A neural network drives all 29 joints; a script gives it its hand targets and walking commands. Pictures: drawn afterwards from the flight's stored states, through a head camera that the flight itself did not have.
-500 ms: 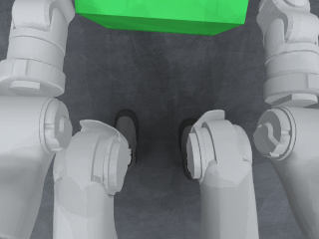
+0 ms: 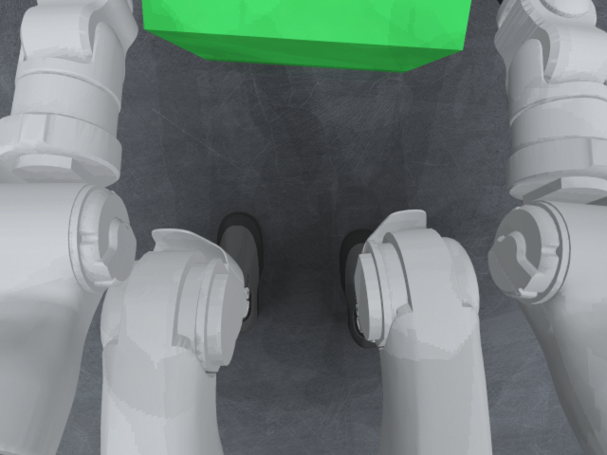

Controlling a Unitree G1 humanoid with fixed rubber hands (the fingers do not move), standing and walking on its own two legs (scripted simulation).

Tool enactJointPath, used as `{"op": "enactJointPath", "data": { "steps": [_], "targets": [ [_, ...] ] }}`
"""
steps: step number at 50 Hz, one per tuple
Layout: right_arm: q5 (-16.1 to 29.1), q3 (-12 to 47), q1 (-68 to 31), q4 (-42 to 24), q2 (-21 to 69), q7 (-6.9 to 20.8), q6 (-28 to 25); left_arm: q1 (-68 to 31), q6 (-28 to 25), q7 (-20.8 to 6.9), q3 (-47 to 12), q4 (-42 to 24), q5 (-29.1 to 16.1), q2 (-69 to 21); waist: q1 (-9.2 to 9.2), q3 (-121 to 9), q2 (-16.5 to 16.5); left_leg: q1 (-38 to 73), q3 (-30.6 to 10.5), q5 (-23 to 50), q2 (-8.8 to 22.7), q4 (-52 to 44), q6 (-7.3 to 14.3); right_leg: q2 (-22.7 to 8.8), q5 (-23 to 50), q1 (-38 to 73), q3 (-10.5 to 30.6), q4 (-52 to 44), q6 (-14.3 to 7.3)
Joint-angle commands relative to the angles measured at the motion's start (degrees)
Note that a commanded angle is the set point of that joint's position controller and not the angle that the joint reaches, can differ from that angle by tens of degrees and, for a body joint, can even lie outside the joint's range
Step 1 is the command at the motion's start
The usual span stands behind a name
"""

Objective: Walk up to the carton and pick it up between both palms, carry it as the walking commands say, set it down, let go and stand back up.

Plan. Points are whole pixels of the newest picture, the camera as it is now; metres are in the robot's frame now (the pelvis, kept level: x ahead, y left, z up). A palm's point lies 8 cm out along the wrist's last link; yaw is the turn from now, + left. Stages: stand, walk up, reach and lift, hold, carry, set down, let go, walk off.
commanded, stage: set down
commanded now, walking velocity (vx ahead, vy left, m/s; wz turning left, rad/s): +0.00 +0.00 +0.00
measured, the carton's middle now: out of the picture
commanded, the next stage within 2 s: none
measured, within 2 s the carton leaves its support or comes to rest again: neither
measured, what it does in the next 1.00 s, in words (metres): stands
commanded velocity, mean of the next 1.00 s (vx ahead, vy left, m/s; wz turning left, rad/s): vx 0.00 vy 0.00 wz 0.00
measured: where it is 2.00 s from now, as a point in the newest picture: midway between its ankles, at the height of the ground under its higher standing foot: (303, 299)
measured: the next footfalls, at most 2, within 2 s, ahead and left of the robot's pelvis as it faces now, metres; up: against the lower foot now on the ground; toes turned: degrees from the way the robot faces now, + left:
none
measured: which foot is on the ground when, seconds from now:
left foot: down 0.00-1.00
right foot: down 0.00-1.00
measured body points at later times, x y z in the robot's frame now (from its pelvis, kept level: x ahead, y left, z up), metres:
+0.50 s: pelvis +0.00 +0.00 +0.00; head +0.38 -0.04 +0.22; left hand +0.58 +0.14 -0.19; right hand +0.55 -0.23 -0.19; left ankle +0.14 +0.11 -0.33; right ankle +0.09 -0.10 -0.33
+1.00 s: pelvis +0.00 +0.00 -0.01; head +0.38 -0.04 +0.22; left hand +0.58 +0.15 -0.20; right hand +0.53 -0.23 -0.22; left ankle +0.14 +0.11 -0.33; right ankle +0.09 -0.10 -0.33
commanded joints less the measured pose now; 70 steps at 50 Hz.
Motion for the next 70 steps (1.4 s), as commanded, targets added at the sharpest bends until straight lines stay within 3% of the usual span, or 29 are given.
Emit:
{"op": "enactJointPath", "data": {
  "steps": [1,23,30,36,43,49,64,70],
  "targets": [
    [3.0,19.9,-26.3,2.6,41.5,15.9,1.1,-29.4,-0.7,-14.6,-13.8,-3.4,-2.3,-45.9,-1.49,-55.7,-1.4,21.8,-2.2,5.5,-2.0,-2.8,2.5,0.1,15.3,19.7,1.8,-14.6,-0.1],
    [0.7,16.9,-22.9,4.7,39.7,15.9,1.0,-26.5,-1.2,-14.8,-11.6,-0.8,-0.4,-43.1,-1.63,-49.2,-1.3,21.0,-2.8,3.5,-1.7,-1.9,2.4,0.1,12.9,17.3,2.0,-14.2,0.1],
    [0.0,14.9,-21.9,5.6,33.9,14.4,0.2,-26.0,-2.1,-13.4,-10.3,-0.3,0.0,-37.3,-1.81,-50.2,-1.2,22.3,-2.7,3.9,-1.5,-1.7,1.9,-0.2,13.1,18.1,1.7,-14.0,0.4],
    [-0.8,11.3,-19.4,6.4,21.6,10.6,-1.5,-24.7,-3.5,-10.1,-7.7,0.1,0.8,-24.6,-1.92,-52.2,-1.3,24.4,-2.6,4.5,-0.9,-1.5,1.0,-0.8,13.7,20.0,1.5,-14.1,1.1],
    [0.9,8.2,-18.7,4.7,-9.2,-0.1,-6.1,-21.0,-6.3,-1.4,-2.7,1.3,2.1,4.5,-0.57,-60.5,-1.6,29.8,-2.8,9.7,-0.1,-0.6,0.0,-1.8,18.6,25.3,1.2,-13.6,2.6],
    [4.5,9.1,-19.7,3.5,-15.9,-3.6,-9.0,-20.2,-7.1,0.9,-3.8,2.9,-1.5,9.2,-0.90,-67.8,-2.1,30.9,-4.0,16.3,0.4,0.5,0.3,-2.5,25.0,26.6,1.5,-11.8,2.6],
    [6.5,9.1,-18.9,3.2,-19.4,-2.9,-8.9,-19.7,-7.6,1.1,-1.4,0.7,-0.6,15.2,1.24,-68.9,-2.8,30.1,-4.1,16.5,2.0,0.2,0.8,-2.9,25.1,25.4,1.8,-11.2,2.6],
    [7.5,9.0,-19.2,-2.8,-20.9,-2.6,-8.3,-19.9,-7.3,1.2,-0.8,-5.2,-0.7,17.5,1.85,-78.3,-3.7,34.1,-3.5,19.2,1.7,-0.1,1.1,-2.5,29.2,31.4,1.7,-11.4,2.7]
  ]
}}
